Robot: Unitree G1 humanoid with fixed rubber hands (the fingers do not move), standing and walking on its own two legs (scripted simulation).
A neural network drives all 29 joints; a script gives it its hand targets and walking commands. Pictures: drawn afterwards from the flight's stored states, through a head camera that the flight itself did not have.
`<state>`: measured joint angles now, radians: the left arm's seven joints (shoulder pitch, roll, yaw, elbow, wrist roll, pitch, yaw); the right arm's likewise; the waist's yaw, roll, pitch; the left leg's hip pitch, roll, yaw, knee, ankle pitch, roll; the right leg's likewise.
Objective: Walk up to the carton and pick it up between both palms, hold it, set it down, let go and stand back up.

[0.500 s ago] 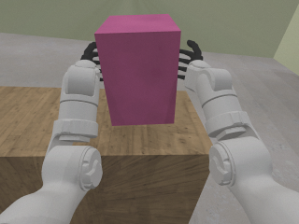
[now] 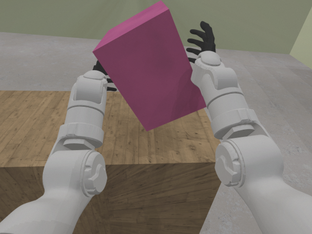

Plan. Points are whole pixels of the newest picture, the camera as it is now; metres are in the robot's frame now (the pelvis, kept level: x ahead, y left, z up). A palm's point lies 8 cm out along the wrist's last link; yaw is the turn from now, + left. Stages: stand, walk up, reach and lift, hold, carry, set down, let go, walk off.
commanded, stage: set down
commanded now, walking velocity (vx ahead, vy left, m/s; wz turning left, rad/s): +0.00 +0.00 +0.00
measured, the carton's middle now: (153, 65) +0.47 -0.03 +0.29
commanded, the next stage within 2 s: none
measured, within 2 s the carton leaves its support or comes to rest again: neither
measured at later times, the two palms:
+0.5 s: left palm (99, 96) +0.41 +0.11 +0.23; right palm (198, 75) +0.39 -0.13 +0.29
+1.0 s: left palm (102, 100) +0.42 +0.11 +0.21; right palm (197, 79) +0.40 -0.13 +0.28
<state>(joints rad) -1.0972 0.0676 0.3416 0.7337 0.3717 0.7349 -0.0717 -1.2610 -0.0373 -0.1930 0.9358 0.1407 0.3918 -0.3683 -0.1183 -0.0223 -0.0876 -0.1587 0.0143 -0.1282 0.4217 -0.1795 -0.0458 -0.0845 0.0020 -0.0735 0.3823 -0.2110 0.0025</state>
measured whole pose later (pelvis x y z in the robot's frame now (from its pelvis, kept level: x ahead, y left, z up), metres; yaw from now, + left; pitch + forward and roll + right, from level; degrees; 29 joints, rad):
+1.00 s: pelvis +0.00 +0.00 +0.00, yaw +0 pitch -6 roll -1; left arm -1.02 0.07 0.34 0.91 0.36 0.50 -0.01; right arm -1.17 0.03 -0.31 1.04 -0.03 0.19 -0.30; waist -0.12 -0.05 -0.03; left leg -0.12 0.01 -0.13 0.42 -0.19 -0.05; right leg -0.05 0.00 -0.07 0.38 -0.22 0.00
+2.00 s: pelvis +0.02 +0.00 +0.00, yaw +0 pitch -4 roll +0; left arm -1.01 0.07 0.38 1.06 0.35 0.30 0.01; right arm -1.04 0.06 -0.40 1.06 -0.15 0.12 -0.27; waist -0.12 -0.07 -0.03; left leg -0.12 0.00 -0.13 0.40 -0.21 -0.05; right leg -0.05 -0.01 -0.07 0.38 -0.25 0.00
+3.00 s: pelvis +0.04 +0.00 +0.00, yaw +0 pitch +0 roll +0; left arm -1.01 0.08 0.38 1.15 0.32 0.17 -0.01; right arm -0.94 0.10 -0.48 1.03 -0.23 0.08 -0.26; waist -0.12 -0.08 -0.03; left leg -0.17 0.00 -0.13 0.39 -0.22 -0.04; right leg -0.11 -0.02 -0.07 0.38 -0.26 0.01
